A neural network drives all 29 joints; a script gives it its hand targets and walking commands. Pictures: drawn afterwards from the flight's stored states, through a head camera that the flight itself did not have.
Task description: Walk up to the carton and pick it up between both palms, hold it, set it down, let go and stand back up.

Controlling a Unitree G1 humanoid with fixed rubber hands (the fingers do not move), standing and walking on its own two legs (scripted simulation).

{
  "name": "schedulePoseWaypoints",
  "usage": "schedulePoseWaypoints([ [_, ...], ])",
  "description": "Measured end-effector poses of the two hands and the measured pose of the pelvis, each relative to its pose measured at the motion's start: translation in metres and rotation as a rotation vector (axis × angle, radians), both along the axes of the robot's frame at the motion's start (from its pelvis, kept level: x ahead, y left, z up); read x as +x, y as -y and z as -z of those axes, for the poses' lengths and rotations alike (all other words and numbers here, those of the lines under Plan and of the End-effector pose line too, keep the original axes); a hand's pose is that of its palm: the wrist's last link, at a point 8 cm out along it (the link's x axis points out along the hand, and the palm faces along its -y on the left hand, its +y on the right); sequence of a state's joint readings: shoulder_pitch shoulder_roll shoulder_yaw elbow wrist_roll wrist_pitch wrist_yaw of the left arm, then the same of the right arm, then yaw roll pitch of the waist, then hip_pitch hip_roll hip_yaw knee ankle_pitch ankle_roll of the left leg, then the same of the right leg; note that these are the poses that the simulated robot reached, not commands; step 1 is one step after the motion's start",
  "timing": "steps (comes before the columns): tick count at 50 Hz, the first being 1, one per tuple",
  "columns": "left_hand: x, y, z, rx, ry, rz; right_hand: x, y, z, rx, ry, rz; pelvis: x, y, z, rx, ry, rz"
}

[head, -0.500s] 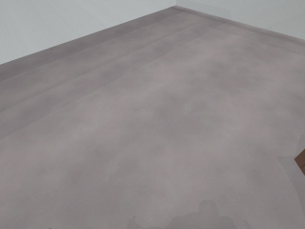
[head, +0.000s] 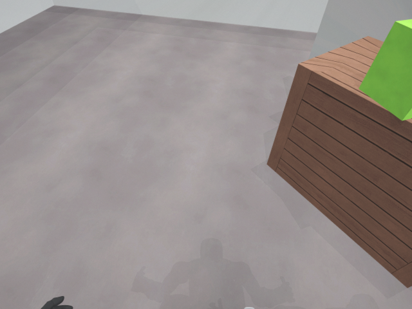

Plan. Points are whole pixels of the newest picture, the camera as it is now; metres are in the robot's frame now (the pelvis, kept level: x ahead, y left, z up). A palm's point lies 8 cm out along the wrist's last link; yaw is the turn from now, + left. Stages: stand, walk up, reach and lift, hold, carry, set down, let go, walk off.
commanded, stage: walk up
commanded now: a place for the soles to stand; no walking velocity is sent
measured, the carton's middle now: out of the picture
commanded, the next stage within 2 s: none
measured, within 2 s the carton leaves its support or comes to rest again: neither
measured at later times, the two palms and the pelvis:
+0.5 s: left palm (124, 237) +0.33 +0.19 -0.11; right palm out of the picture +0.08 -0.39 -0.08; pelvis +0.15 -0.07 +0.00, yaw -24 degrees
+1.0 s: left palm (193, 170) +0.53 +0.02 -0.10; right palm out of the picture +0.15 -0.49 -0.12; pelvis +0.28 -0.19 -0.02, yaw -40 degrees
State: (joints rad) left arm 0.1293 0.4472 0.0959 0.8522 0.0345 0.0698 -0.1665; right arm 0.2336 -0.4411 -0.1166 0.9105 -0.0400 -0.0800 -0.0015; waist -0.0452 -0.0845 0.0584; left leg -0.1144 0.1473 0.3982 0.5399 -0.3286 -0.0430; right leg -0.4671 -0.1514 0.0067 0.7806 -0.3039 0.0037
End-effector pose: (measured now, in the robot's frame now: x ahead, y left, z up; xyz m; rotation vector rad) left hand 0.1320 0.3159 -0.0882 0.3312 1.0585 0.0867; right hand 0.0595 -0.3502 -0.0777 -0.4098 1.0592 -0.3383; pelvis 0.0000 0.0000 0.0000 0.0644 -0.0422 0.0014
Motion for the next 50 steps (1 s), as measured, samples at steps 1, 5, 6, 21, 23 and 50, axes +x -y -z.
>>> schedulePoseWaypoints([
  [1, 0.020, 0.008, -0.002, 0.009, 0.020, 0.031, -0.003, 0.010, 0.003, -0.003, -0.008, 0.018, 0.006, 0.006, 0.003, 0.005, 0.001, 0.015],
  [5, 0.083, 0.042, -0.009, 0.040, 0.121, 0.095, -0.010, 0.044, 0.022, 0.003, -0.067, 0.068, 0.029, 0.030, 0.015, -0.044, 0.029, 0.049],
  [6, 0.093, 0.049, -0.010, 0.042, 0.143, 0.100, -0.008, 0.048, 0.026, 0.012, -0.078, 0.081, 0.034, 0.035, 0.017, -0.049, 0.033, 0.064],
  [21, 0.164, 0.099, 0.027, 0.023, -0.045, 0.240, 0.047, 0.029, 0.019, 0.055, 0.052, 0.213, 0.123, 0.054, 0.013, -0.059, -0.005, 0.347],
  [23, 0.181, 0.112, 0.028, 0.021, -0.077, 0.293, 0.036, 0.033, 0.012, 0.048, 0.057, 0.284, 0.134, 0.059, 0.008, -0.050, -0.003, 0.392],
  [50, 0.399, 0.294, 0.013, 0.090, 0.028, 0.605, 0.092, 0.137, 0.039, 0.123, 0.074, 0.569, 0.279, 0.187, 0.018, -0.108, 0.004, 0.700],
])
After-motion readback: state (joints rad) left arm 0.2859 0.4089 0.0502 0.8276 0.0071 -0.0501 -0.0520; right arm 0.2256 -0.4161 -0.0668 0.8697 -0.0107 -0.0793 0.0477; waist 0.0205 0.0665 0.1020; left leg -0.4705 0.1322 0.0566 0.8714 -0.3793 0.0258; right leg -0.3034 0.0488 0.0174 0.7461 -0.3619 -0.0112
